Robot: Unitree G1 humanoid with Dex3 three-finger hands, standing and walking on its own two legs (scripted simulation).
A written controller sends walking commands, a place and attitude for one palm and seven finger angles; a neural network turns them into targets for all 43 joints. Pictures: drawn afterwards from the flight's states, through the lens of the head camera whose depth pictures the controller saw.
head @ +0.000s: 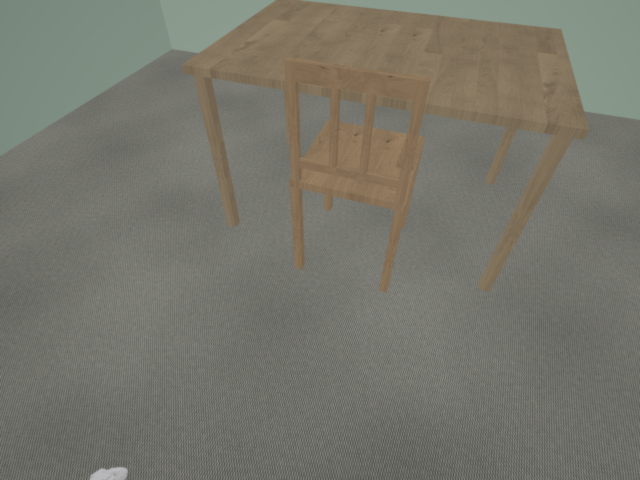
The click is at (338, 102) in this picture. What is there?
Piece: chair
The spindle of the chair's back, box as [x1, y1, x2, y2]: [329, 88, 340, 167]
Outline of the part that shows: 331,88 329,166 335,167 337,159 340,89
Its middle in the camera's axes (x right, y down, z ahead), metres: +0.04 -0.31 +1.10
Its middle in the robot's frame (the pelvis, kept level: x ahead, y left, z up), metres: +1.03 +0.02 -0.10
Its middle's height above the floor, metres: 0.67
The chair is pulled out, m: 0.00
